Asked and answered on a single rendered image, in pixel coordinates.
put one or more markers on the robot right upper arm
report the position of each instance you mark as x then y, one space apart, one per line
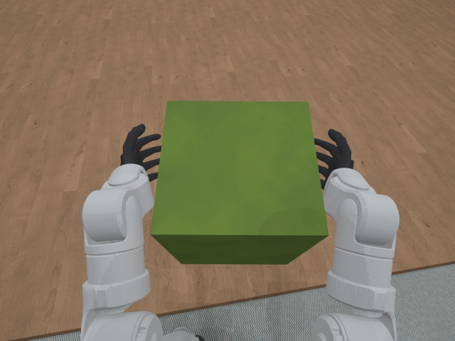
345 327

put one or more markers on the robot left hand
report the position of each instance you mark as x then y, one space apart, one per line
132 147

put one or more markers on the robot left shin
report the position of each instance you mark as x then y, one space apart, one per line
182 329

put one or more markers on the robot right hand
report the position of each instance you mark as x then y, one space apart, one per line
341 155

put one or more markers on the carton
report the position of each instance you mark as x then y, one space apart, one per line
238 183

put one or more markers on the robot right forearm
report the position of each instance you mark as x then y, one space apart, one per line
366 229

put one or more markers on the robot left forearm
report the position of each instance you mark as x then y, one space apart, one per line
113 236

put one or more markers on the robot left upper arm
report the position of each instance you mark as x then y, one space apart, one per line
129 326

